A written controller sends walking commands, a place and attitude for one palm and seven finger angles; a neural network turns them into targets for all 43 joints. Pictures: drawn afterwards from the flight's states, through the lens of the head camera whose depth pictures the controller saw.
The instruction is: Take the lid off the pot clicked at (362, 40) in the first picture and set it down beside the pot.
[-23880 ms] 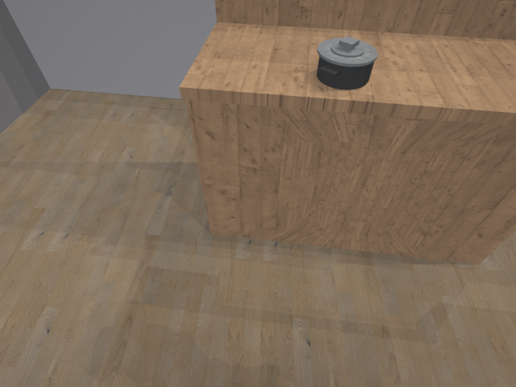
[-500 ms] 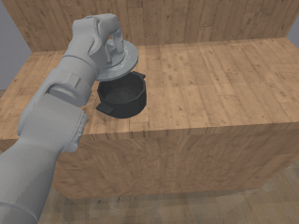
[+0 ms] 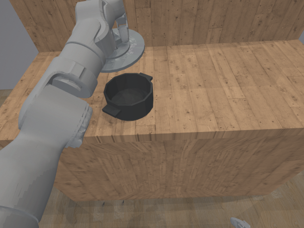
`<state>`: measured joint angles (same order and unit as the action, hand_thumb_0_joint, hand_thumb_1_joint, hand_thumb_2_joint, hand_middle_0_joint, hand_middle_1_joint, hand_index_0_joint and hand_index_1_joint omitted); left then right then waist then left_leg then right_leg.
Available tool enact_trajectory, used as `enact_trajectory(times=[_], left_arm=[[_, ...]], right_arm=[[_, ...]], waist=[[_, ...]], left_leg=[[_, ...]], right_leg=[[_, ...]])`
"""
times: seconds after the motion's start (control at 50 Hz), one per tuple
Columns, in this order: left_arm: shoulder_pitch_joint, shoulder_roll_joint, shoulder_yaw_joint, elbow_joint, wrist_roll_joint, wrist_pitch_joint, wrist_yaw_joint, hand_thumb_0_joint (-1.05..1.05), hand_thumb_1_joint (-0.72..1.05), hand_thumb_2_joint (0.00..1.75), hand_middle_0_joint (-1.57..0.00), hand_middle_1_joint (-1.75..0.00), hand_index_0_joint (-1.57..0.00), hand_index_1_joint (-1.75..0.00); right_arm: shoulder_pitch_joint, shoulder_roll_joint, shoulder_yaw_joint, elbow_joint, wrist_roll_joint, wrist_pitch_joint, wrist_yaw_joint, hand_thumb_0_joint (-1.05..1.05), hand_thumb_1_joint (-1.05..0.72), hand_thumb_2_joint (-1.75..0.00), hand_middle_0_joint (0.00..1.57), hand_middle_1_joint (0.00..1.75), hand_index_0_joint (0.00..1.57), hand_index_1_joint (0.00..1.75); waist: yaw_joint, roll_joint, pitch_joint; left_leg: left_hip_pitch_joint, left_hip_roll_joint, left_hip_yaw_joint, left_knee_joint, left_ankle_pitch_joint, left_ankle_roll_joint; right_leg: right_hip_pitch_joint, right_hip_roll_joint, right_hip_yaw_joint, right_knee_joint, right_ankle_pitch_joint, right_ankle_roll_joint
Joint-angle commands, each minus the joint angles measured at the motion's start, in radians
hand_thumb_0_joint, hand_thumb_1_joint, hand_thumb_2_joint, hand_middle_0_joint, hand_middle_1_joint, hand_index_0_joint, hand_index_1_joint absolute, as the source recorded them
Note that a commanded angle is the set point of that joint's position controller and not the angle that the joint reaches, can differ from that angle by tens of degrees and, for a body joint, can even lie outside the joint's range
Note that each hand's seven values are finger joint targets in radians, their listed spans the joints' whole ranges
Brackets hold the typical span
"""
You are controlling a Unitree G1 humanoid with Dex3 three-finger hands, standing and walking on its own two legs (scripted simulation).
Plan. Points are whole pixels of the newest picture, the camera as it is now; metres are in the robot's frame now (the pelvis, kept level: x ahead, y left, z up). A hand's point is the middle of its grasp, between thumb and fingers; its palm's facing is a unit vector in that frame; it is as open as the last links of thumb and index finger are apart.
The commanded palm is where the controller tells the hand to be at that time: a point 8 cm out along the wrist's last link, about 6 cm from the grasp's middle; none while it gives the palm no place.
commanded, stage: lift the lid straight up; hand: left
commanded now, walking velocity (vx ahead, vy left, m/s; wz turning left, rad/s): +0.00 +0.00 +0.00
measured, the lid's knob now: (110, 40) +0.52 +0.08 +0.24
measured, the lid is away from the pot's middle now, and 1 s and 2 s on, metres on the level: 0.02 0.11 0.23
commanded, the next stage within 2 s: move the lid sideways beside the pot in 0.08 s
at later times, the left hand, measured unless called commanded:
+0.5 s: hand (101, 38) +0.48 +0.09 +0.27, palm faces -0.21 -0.07 -0.97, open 6.3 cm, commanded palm +0.47 +0.11 +0.33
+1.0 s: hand (73, 39) +0.48 +0.15 +0.27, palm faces -0.21 -0.04 -0.98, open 6.3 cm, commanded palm +0.47 +0.16 +0.33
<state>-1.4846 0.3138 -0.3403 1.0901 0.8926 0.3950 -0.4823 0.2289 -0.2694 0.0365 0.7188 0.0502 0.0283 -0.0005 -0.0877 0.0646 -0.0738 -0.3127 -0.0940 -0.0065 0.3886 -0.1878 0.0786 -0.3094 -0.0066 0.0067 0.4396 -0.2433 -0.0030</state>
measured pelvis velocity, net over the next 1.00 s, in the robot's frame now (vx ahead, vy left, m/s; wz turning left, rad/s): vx -0.01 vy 0.00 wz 0.01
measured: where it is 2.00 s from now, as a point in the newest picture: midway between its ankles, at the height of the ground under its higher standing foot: outside the picture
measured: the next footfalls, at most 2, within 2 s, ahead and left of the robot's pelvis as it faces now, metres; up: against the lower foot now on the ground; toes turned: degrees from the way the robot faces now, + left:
none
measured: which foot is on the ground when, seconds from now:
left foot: down 0.00-1.00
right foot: down 0.00-1.00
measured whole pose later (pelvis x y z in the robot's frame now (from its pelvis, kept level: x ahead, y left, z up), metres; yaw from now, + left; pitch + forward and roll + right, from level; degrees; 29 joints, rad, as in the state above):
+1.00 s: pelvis -0.01 +0.00 +0.00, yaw +1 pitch +6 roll +0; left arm -1.39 0.51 -0.31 0.97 0.94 0.29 -0.55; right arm 0.23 -0.28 0.03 0.69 0.07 0.09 -0.01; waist -0.09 0.05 -0.05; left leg -0.32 -0.09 -0.02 0.42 -0.19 0.08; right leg -0.30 0.00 -0.01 0.43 -0.23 -0.01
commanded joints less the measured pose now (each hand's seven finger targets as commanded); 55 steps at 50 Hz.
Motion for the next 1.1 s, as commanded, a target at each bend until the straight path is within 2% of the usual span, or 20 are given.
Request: enact_trajectory(times=[0.0,0.08,0.14,0.26,0.3,0.38,0.4,0.44,0.48,0.5,0.52,0.6,0.62,0.66,0.7,0.72,0.84,0.9,0.92,1.08], left_arm=[[-0.655,0.133,0.007,-0.248,0.017,-0.027,0.053,0.0,0.49,1.1,-0.77,-1.14,-0.92,-1.13],[-0.671,0.249,0.075,-0.214,0.048,-0.01,0.05,0.0,0.49,1.1,-0.77,-1.14,-0.92,-1.13],[-0.701,0.197,0.038,-0.243,0.041,-0.02,0.053,0.0,0.49,1.1,-0.77,-1.14,-0.92,-1.13],[-0.583,0.33,0.127,-0.181,0.09,-0.021,0.064,0.0,0.49,1.1,-0.77,-1.14,-0.92,-1.13],[-0.551,0.271,0.085,-0.169,0.06,-0.02,0.06,0.0,0.49,1.1,-0.77,-1.14,-0.92,-1.13],[-0.603,0.315,0.091,-0.231,0.092,-0.03,0.044,0.0,0.49,1.1,-0.77,-1.14,-0.92,-1.13],[-0.59,0.313,0.092,-0.281,0.065,-0.049,0.044,0.0,0.49,1.1,-0.77,-1.14,-0.92,-1.13],[-0.623,0.39,0.135,-0.298,0.092,-0.059,0.035,0.0,0.49,1.1,-0.77,-1.14,-0.92,-1.13],[-0.617,0.371,0.116,-0.292,0.088,-0.063,0.027,0.0,0.49,1.1,-0.77,-1.14,-0.92,-1.13],[-0.598,0.301,0.059,-0.327,0.06,-0.077,0.022,0.0,0.49,1.1,-0.77,-1.14,-0.92,-1.13],[-0.6,0.358,0.107,-0.332,0.078,-0.079,0.023,0.0,0.49,1.1,-0.77,-1.14,-0.92,-1.13],[-0.497,0.276,0.045,-0.224,0.047,-0.064,0.002,0.0,0.49,1.1,-0.77,-1.14,-0.92,-1.13],[-0.515,0.378,0.12,-0.233,0.071,-0.062,0.004,0.0,0.49,1.1,-0.77,-1.14,-0.92,-1.13],[-0.569,0.413,0.131,-0.277,0.074,-0.077,0.005,0.0,0.49,1.1,-0.77,-1.14,-0.92,-1.13],[-0.595,0.349,0.071,-0.375,0.052,-0.105,0.004,0.0,0.49,1.1,-0.77,-1.14,-0.92,-1.13],[-0.618,0.402,0.11,-0.407,0.075,-0.114,0.008,0.0,0.49,1.1,-0.77,-1.14,-0.92,-1.13],[-0.555,0.434,0.134,-0.288,0.076,-0.102,-0.005,0.0,0.49,1.1,-0.77,-1.14,-0.92,-1.13],[-0.564,0.322,0.043,-0.34,0.058,-0.117,-0.01,0.0,0.49,1.1,-0.77,-1.14,-0.92,-1.13],[-0.569,0.416,0.118,-0.36,0.082,-0.119,-0.006,0.0,0.49,1.1,-0.77,-1.14,-0.92,-1.13],[-0.579,0.452,0.122,-0.288,0.087,-0.125,-0.015,0.0,0.49,1.1,-0.77,-1.14,-0.92,-1.13]], right_arm=[[-0.015,-0.12,-0.047,-0.115,0.004,-0.037,-0.006,0.0,-0.9,-0.9,0.2,0.3,0.2,0.3],[-0.024,-0.125,-0.037,-0.106,0.003,-0.034,-0.01,0.0,-0.9,-0.9,0.2,0.3,0.2,0.3],[-0.034,-0.115,-0.038,-0.115,0.004,-0.04,-0.008,0.0,-0.9,-0.9,0.2,0.3,0.2,0.3],[-0.036,-0.129,-0.033,-0.118,0.002,-0.01,-0.015,0.0,-0.9,-0.9,0.2,0.3,0.2,0.3],[-0.037,-0.135,-0.038,-0.125,0.006,0.0,-0.015,0.0,-0.9,-0.9,0.2,0.3,0.2,0.3],[-0.052,-0.126,-0.036,-0.14,0.005,-0.005,-0.017,0.0,-0.9,-0.9,0.2,0.3,0.2,0.3],[-0.043,-0.133,-0.041,-0.15,0.006,-0.001,-0.017,0.0,-0.9,-0.9,0.2,0.3,0.2,0.3],[-0.045,-0.131,-0.04,-0.147,0.004,-0.004,-0.023,0.0,-0.9,-0.9,0.2,0.3,0.2,0.3],[-0.038,-0.125,-0.042,-0.144,0.009,-0.009,-0.024,0.0,-0.9,-0.9,0.2,0.3,0.2,0.3],[-0.037,-0.127,-0.047,-0.152,0.014,-0.006,-0.02,0.0,-0.9,-0.9,0.2,0.3,0.2,0.3],[-0.041,-0.124,-0.046,-0.146,0.013,-0.008,-0.017,0.0,-0.9,-0.9,0.2,0.3,0.2,0.3],[-0.024,-0.143,-0.05,-0.127,0.019,0.015,-0.015,0.0,-0.9,-0.9,0.2,0.3,0.2,0.3],[-0.027,-0.144,-0.047,-0.124,0.016,0.018,-0.015,0.0,-0.9,-0.9,0.2,0.3,0.2,0.3],[-0.038,-0.142,-0.043,-0.135,0.016,0.016,-0.019,0.0,-0.9,-0.9,0.2,0.3,0.2,0.3],[-0.037,-0.136,-0.051,-0.149,0.019,0.012,-0.018,0.0,-0.9,-0.9,0.2,0.3,0.2,0.3],[-0.046,-0.13,-0.049,-0.154,0.016,0.007,-0.015,0.0,-0.9,-0.9,0.2,0.3,0.2,0.3],[-0.032,-0.145,-0.049,-0.136,0.02,0.026,-0.017,0.0,-0.9,-0.9,0.2,0.3,0.2,0.3],[-0.025,-0.139,-0.055,-0.145,0.022,0.025,-0.012,0.0,-0.9,-0.9,0.2,0.3,0.2,0.3],[-0.025,-0.143,-0.057,-0.141,0.018,0.027,-0.009,0.0,-0.9,-0.9,0.2,0.3,0.2,0.3],[-0.018,-0.15,-0.051,-0.138,0.023,0.043,-0.018,0.0,-0.9,-0.9,0.2,0.3,0.2,0.3]], waist=[[-0.028,-0.082,-0.451],[-0.011,-0.145,-0.437],[-0.015,-0.102,-0.445],[0.009,-0.181,-0.406],[0.0,-0.15,-0.38],[0.004,-0.134,-0.428],[0.001,-0.112,-0.455],[0.005,-0.139,-0.487],[0.0,-0.141,-0.463],[-0.01,-0.103,-0.452],[0.003,-0.102,-0.445],[-0.02,-0.091,-0.326],[-0.007,-0.138,-0.346],[-0.007,-0.12,-0.389],[-0.015,-0.071,-0.443],[-0.002,-0.053,-0.467],[-0.007,-0.082,-0.39],[-0.021,-0.032,-0.394],[-0.007,-0.042,-0.43],[-0.018,-0.082,-0.396]], left_leg=[[0.337,0.038,-0.059,0.043,0.418,-0.012],[0.267,0.027,-0.044,0.023,0.317,-0.008],[0.288,0.028,-0.048,0.03,0.348,-0.008],[0.197,0.03,-0.024,0.015,0.293,-0.002],[0.185,0.031,-0.02,0.009,0.277,-0.003],[0.228,0.029,-0.028,0.024,0.291,0.002],[0.24,0.032,-0.03,0.026,0.317,0.002],[0.241,0.03,-0.028,0.033,0.324,0.007],[0.252,0.027,-0.03,0.036,0.319,0.008],[0.271,0.033,-0.031,0.036,0.352,0.005],[0.276,0.034,-0.038,0.039,0.344,0.003],[0.239,0.029,-0.037,0.029,0.291,0.001],[0.217,0.028,-0.037,0.028,0.252,0.002],[0.221,0.022,-0.037,0.029,0.251,0.006],[0.289,0.031,-0.049,0.042,0.328,0.0],[0.309,0.032,-0.054,0.049,0.34,-0.001],[0.252,0.028,-0.049,0.035,0.282,-0.002],[0.311,0.036,-0.064,0.046,0.364,-0.012],[0.326,0.042,-0.071,0.053,0.38,-0.014],[0.27,0.032,-0.061,0.039,0.305,-0.007]], right_leg=[[0.032,0.022,-0.017,-0.028,0.36,-0.042],[0.083,0.024,-0.009,-0.022,0.362,-0.042],[0.072,0.023,-0.008,-0.019,0.372,-0.044],[0.133,0.018,0.0,-0.023,0.378,-0.043],[0.121,0.011,-0.007,-0.033,0.364,-0.044],[0.12,0.018,0.001,-0.024,0.362,-0.041],[0.143,0.011,0.0,-0.031,0.381,-0.041],[0.172,0.014,0.011,-0.02,0.415,-0.038],[0.147,0.018,0.007,-0.024,0.398,-0.036],[0.129,0.013,0.001,-0.034,0.399,-0.038],[0.118,0.019,0.002,-0.027,0.378,-0.039],[0.05,0.021,-0.018,-0.05,0.323,-0.044],[0.081,0.025,-0.011,-0.042,0.32,-0.041],[0.113,0.021,-0.004,-0.034,0.341,-0.043],[0.107,0.018,-0.008,-0.035,0.361,-0.044],[0.105,0.024,-0.002,-0.029,0.354,-0.043],[0.082,0.027,-0.015,-0.036,0.318,-0.047],[0.03,0.028,-0.025,-0.041,0.309,-0.05],[0.043,0.034,-0.021,-0.036,0.31,-0.047],[0.05,0.037,-0.025,-0.04,0.294,-0.049]])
